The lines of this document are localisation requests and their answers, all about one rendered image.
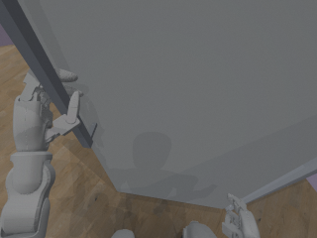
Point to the left robot hand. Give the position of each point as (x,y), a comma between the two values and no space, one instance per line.
(31,114)

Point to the right robot thigh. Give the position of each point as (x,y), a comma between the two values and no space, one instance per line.
(197,230)

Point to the right robot hand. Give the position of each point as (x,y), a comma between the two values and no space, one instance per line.
(242,225)

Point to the fridge door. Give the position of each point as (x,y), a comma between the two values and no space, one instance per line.
(193,99)

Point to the left robot forearm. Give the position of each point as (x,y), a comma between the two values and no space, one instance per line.
(28,184)

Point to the handle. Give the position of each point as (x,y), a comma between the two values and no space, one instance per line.
(18,28)

